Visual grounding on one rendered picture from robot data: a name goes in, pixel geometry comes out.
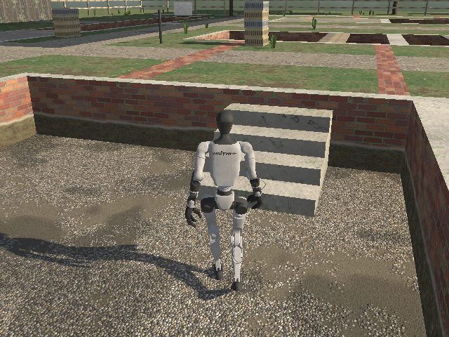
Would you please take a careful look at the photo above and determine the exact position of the left robot hand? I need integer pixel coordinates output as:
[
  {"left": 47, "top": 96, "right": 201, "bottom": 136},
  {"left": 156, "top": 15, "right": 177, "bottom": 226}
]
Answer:
[{"left": 185, "top": 206, "right": 202, "bottom": 227}]

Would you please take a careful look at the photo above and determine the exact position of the robot left upper arm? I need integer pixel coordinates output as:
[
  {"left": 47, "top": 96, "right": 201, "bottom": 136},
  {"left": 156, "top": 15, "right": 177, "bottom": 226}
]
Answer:
[{"left": 193, "top": 141, "right": 210, "bottom": 182}]

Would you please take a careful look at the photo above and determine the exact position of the left robot forearm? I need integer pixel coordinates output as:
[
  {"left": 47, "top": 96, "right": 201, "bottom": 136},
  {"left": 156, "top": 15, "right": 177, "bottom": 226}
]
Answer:
[{"left": 187, "top": 171, "right": 201, "bottom": 208}]

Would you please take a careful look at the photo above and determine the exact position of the left robot thigh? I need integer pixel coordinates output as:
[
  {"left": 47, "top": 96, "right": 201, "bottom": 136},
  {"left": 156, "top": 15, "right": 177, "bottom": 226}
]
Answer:
[{"left": 201, "top": 194, "right": 220, "bottom": 239}]

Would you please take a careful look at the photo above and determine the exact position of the robot right upper arm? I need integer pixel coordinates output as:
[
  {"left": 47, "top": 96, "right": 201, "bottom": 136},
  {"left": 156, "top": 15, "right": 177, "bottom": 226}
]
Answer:
[{"left": 239, "top": 141, "right": 257, "bottom": 180}]

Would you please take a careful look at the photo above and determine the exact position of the right robot hand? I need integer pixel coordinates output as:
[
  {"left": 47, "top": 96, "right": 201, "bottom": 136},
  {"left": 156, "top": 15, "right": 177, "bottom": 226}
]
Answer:
[{"left": 247, "top": 194, "right": 262, "bottom": 209}]

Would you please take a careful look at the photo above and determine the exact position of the right robot foot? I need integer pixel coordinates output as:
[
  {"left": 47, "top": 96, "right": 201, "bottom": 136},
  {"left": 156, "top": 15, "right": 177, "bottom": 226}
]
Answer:
[{"left": 231, "top": 280, "right": 242, "bottom": 291}]

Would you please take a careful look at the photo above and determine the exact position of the right robot forearm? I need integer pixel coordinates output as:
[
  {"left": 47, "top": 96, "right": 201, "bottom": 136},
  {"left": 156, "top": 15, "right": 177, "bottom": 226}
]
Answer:
[{"left": 250, "top": 169, "right": 262, "bottom": 197}]

